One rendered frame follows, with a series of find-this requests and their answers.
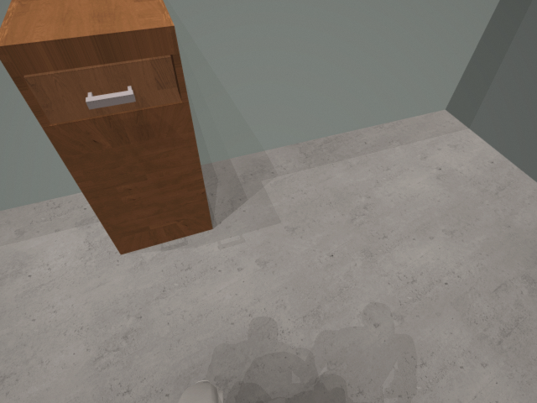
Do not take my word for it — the cabinet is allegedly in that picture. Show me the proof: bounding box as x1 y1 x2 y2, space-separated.
0 0 213 254

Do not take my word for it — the left robot thigh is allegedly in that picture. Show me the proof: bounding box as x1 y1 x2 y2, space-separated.
178 383 224 403

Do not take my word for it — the handle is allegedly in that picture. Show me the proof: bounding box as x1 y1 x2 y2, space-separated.
86 86 136 110

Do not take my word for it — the drawer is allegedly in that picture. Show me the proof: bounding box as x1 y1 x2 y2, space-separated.
23 55 180 124

